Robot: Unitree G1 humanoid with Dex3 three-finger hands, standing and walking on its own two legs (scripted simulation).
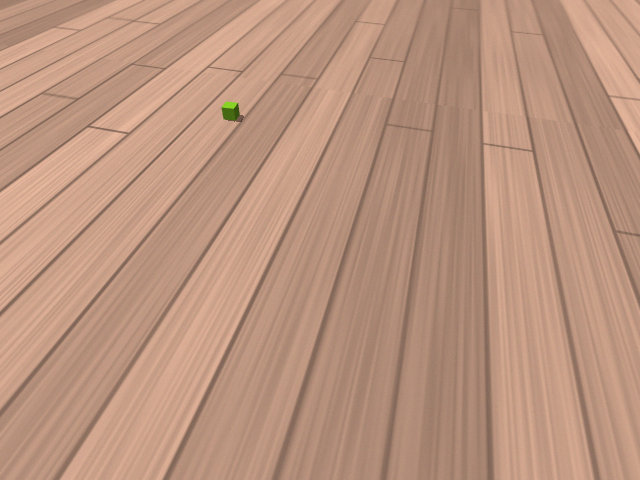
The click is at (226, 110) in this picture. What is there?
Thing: cube
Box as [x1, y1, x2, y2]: [221, 102, 239, 120]
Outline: 225,102 221,107 223,118 235,120 239,114 237,103
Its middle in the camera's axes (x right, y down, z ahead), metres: -0.56 -0.81 +2.48
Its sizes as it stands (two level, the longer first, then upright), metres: 0.080 0.080 0.080
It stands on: the floor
